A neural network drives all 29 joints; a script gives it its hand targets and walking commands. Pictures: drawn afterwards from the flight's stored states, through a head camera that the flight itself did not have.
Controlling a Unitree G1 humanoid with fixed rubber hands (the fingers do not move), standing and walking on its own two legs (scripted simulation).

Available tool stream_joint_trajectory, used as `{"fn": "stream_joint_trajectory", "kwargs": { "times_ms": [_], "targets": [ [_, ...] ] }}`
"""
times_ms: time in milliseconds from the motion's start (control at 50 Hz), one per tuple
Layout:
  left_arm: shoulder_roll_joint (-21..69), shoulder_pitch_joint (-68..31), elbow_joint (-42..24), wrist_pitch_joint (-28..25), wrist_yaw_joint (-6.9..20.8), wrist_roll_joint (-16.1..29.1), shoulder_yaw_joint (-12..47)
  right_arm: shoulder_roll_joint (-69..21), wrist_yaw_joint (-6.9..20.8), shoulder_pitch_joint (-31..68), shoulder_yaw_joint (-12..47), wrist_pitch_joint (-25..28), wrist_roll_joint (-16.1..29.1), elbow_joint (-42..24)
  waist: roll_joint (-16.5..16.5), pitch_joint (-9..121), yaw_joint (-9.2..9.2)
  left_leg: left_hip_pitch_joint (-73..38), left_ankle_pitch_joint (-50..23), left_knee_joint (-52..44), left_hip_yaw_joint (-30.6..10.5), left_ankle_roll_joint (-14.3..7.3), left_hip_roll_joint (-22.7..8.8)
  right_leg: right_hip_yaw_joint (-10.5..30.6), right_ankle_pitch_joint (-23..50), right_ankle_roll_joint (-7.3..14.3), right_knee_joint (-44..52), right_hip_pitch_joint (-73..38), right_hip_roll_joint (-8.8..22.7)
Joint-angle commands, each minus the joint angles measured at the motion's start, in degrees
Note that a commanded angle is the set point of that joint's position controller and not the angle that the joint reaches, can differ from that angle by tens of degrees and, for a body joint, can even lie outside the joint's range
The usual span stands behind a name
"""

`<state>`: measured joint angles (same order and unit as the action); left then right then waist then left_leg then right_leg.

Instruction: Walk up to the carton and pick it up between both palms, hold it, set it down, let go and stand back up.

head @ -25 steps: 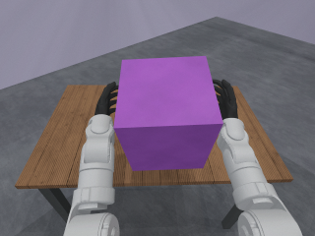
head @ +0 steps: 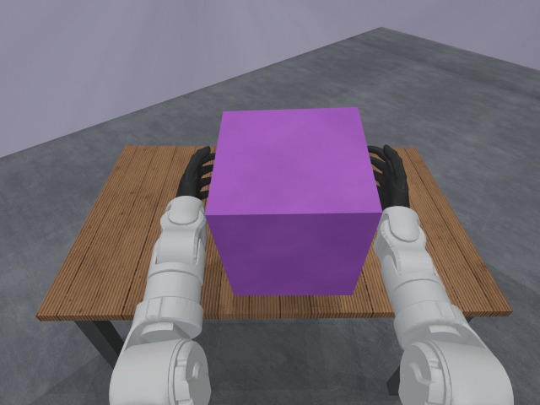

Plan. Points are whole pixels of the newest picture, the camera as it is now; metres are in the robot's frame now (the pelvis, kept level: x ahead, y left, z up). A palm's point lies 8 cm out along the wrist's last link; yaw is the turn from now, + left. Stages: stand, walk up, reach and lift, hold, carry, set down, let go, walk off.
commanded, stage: set down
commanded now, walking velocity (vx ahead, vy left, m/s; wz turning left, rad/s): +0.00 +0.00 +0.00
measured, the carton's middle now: (291, 208) +0.42 -0.01 +0.09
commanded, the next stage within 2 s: none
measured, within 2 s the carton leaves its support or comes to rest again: rests again in 1.96 s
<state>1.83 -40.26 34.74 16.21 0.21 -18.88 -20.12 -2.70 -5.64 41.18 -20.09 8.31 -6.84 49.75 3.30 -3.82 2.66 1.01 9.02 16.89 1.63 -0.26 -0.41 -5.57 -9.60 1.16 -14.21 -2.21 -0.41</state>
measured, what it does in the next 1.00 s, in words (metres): stands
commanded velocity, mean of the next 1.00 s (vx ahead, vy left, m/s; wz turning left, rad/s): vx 0.00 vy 0.00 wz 0.00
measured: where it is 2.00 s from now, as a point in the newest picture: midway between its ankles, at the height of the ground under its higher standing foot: outside the picture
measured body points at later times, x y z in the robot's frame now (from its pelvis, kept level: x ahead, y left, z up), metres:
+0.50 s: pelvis +0.01 +0.00 +0.00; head +0.01 +0.02 +0.45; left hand +0.43 +0.14 +0.11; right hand +0.41 -0.17 +0.13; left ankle +0.01 +0.11 -0.75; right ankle -0.01 -0.10 -0.75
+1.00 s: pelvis +0.02 +0.00 +0.00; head +0.04 +0.02 +0.45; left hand +0.45 +0.13 +0.09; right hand +0.43 -0.17 +0.11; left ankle +0.01 +0.11 -0.75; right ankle -0.01 -0.10 -0.75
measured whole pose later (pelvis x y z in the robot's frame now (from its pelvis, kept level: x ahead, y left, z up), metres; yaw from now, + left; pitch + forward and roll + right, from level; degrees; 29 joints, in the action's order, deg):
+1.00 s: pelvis +0.02 +0.00 +0.00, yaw -2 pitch +1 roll +0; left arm 1.9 -46.6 50.2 6.0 0.3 -20.4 -28.3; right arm -6.0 -1.9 45.6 -36.4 9.8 -21.2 52.6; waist 2.1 -1.0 1.4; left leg 8.3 9.7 16.8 4.6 -0.4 -0.9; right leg -4.4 -10.3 0.9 -15.6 6.5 -0.2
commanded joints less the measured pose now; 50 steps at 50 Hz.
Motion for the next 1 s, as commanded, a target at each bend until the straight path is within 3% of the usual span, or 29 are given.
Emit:
{"fn": "stream_joint_trajectory", "kwargs": {
  "times_ms": [0,80,200,280,600,700,980],
  "targets": [
    [27.4,-36.3,-5.0,-6.0,6.8,3.0,18.6,-23.2,6.5,35.4,15.2,2.9,-2.9,-6.6,-3.2,25.8,-0.18,-5.3,-12.8,-0.9,3.3,2.0,0.8,-2.0,19.6,-4.1,-1.2,-6.5,-0.2],
    [26.1,-38.9,-2.4,-6.8,7.2,1.2,14.8,-23.6,7.0,36.0,12.5,2.7,-4.7,-3.5,-4.0,24.4,-0.61,-3.4,-11.4,-2.1,3.8,2.1,0.9,-1.3,20.8,-3.9,-1.6,-7.9,0.4],
    [26.5,-39.6,-1.0,-8.8,7.0,1.2,13.4,-24.7,7.5,35.5,10.8,3.7,-6.9,-3.1,-3.2,28.5,-0.75,-3.7,-15.0,-1.4,4.3,2.4,0.8,-1.5,25.2,-4.3,-2.5,-9.1,0.0],
    [25.8,-39.3,1.9,-8.9,7.0,0.3,10.9,-24.3,8.0,35.3,8.5,3.2,-8.8,-1.9,-2.4,25.9,-0.73,-2.6,-12.2,-2.1,4.6,2.1,0.7,-1.6,22.2,-4.3,-2.0,-8.1,0.1],
    [25.8,-41.3,3.9,-12.1,5.2,0.5,10.1,-25.8,9.6,34.6,5.8,4.2,-11.7,0.1,-4.3,31.8,-0.95,-4.1,-21.8,0.8,4.7,3.0,-0.2,-1.4,28.6,-4.1,-3.9,-5.7,-0.2],
    [25.1,-41.5,5.6,-12.5,5.3,0.0,8.4,-26.5,9.9,34.8,4.5,3.8,-12.8,0.2,-3.6,31.8,-1.29,-1.7,-19.5,0.3,4.9,2.3,-0.1,-0.7,29.1,-4.4,-4.5,-6.8,0.3],
    [24.2,-44.3,9.0,-15.0,4.4,-0.6,6.0,-27.5,11.2,35.4,0.2,3.4,-16.9,1.7,-4.1,35.2,-1.21,-2.1,-22.6,1.7,4.7,2.3,-0.9,-0.8,28.8,-4.3,-5.4,-2.7,0.2]
  ]
}}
